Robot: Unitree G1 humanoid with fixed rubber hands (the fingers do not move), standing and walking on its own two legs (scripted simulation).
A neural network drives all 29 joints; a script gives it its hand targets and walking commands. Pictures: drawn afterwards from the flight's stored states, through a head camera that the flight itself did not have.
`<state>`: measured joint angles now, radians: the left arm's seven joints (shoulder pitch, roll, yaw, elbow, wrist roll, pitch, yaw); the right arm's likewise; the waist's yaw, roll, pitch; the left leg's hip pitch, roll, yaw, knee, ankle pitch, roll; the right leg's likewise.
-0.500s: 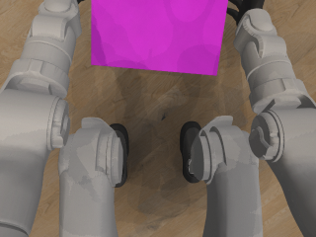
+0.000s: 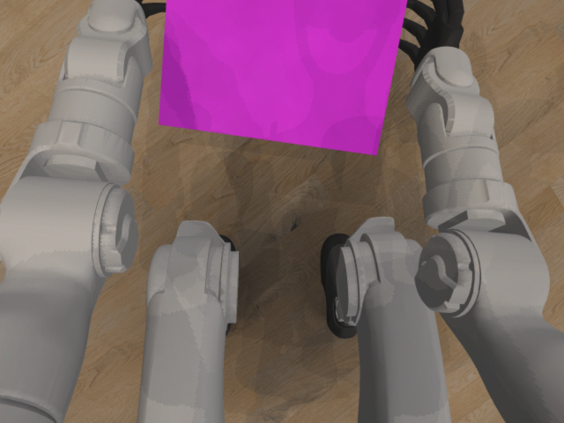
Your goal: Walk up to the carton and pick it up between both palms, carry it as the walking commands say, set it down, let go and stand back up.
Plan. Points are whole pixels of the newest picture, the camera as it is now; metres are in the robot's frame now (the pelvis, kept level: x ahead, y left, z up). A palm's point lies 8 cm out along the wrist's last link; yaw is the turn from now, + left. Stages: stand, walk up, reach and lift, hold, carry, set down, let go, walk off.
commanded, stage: reach and lift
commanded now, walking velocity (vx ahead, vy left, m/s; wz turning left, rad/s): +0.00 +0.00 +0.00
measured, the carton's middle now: (281, 39) +0.55 +0.02 -0.22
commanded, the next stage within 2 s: none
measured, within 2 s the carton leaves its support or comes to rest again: neither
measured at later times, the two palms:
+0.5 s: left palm out of the picture +0.53 +0.18 -0.06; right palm (479, 44) +0.50 -0.16 -0.05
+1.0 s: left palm out of the picture +0.51 +0.17 +0.01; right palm (542, 32) +0.49 -0.15 +0.02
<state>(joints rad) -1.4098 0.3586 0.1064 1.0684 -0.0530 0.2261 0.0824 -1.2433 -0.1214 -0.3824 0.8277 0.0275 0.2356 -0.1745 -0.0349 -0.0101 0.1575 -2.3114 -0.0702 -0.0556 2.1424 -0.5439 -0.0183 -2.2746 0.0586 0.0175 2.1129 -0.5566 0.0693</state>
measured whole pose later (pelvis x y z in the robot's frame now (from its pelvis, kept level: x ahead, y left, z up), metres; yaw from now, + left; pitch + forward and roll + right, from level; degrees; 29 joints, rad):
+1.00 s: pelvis +0.00 +0.00 +0.09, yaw +0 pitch +46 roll -3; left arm -1.14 0.17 0.27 0.86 0.13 0.34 0.13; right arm -1.01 0.03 -0.50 0.64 -0.13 0.33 -0.21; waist -0.05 -0.01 -0.16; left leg -2.12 -0.10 -0.08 1.82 -0.49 -0.03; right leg -2.09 0.10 0.05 1.79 -0.50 0.08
